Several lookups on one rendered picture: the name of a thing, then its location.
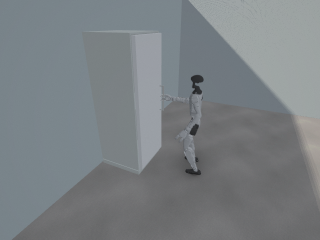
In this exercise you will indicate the fridge door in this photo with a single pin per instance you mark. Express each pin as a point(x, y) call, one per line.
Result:
point(147, 73)

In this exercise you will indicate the left robot hand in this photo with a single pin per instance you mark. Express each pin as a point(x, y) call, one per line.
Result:
point(182, 134)

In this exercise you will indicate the right robot shin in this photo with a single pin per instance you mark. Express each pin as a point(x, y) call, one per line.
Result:
point(193, 147)

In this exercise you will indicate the left robot upper arm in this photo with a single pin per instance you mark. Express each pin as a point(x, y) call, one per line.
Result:
point(195, 101)

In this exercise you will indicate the right robot upper arm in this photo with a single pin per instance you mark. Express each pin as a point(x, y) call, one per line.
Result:
point(187, 100)

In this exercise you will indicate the robot left forearm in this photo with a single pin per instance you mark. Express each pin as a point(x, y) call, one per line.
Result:
point(192, 123)

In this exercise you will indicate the robot right forearm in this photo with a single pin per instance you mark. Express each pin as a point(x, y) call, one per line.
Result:
point(177, 99)

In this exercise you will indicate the right robot hand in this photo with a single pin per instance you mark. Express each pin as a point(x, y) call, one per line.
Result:
point(167, 97)

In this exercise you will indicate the humanoid robot torso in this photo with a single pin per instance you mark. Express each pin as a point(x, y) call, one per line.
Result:
point(191, 107)

